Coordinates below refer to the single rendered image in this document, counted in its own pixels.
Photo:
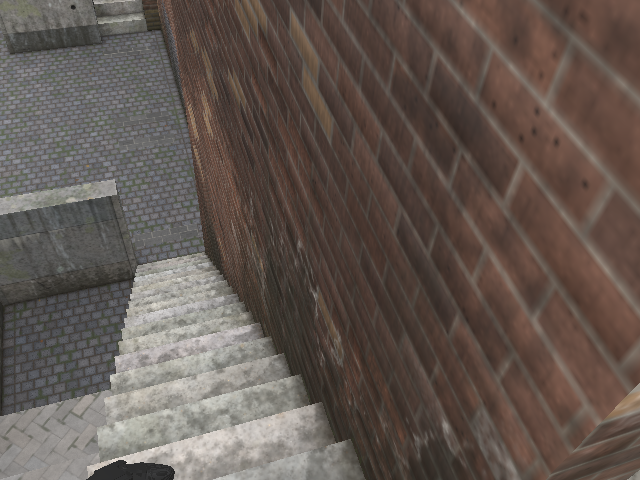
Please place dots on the robot left hand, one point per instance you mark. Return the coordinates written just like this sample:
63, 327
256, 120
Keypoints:
119, 470

